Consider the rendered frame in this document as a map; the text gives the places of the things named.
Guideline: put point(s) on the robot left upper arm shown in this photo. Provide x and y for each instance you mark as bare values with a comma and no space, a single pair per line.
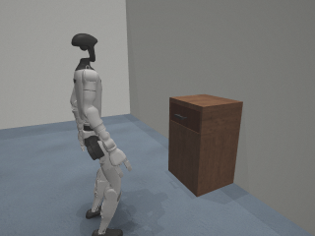
73,99

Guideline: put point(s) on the robot right hand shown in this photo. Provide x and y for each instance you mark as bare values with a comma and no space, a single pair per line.
116,157

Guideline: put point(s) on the robot left foot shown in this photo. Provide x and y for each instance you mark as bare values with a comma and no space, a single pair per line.
91,214

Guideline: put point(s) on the robot torso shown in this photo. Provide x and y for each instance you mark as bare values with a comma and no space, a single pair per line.
87,132

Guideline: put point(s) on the robot right upper arm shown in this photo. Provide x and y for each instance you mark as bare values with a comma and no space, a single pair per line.
90,81

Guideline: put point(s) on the cabinet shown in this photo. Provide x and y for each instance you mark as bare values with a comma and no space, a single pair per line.
205,161

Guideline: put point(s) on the robot left hand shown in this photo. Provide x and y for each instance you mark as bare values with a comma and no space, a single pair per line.
80,138

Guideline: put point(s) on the left robot forearm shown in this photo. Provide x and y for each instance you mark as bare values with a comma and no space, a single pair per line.
80,123

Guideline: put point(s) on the drawer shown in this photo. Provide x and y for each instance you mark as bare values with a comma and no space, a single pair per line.
193,119

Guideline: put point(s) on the handle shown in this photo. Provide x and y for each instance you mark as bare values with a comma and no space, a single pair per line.
179,116

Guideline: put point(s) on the right robot forearm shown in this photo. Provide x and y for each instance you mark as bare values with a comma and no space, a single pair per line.
97,125

